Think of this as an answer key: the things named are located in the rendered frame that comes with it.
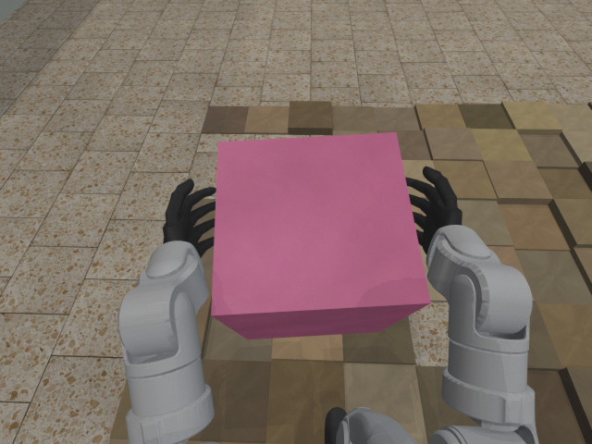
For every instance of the carton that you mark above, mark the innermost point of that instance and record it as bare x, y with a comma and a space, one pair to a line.
314, 236

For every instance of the right robot forearm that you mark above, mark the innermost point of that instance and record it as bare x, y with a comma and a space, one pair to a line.
489, 319

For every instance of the right robot upper arm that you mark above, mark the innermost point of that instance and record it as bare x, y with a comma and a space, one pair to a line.
461, 434

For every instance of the left robot hand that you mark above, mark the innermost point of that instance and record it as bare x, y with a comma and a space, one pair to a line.
180, 220

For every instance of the robot right foot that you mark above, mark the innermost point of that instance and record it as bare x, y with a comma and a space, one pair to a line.
334, 416

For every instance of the right robot hand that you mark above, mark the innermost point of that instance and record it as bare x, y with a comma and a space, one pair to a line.
441, 211

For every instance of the left robot forearm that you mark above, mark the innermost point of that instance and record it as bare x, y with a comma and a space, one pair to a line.
161, 348

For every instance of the robot right thigh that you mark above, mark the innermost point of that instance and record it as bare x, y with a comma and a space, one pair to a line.
372, 428

